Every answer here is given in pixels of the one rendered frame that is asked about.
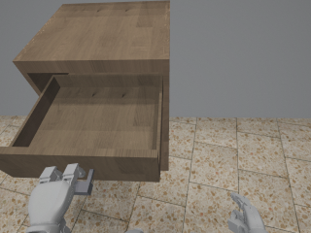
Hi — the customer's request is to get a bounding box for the left robot hand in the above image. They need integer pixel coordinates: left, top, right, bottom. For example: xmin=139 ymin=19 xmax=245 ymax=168
xmin=28 ymin=163 xmax=86 ymax=233

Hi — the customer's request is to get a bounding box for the handle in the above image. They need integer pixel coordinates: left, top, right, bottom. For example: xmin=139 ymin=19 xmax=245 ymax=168
xmin=56 ymin=168 xmax=95 ymax=196

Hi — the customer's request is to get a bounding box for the right robot hand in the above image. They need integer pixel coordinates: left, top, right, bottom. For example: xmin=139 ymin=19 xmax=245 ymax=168
xmin=227 ymin=192 xmax=266 ymax=233

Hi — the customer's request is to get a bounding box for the drawer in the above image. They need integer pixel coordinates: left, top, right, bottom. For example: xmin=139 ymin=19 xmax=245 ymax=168
xmin=0 ymin=74 xmax=163 ymax=183

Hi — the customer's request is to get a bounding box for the cabinet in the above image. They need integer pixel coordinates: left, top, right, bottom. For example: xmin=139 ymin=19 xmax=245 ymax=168
xmin=13 ymin=0 xmax=170 ymax=171

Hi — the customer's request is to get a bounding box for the robot left forearm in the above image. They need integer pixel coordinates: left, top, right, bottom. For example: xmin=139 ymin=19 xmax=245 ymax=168
xmin=25 ymin=223 xmax=61 ymax=233

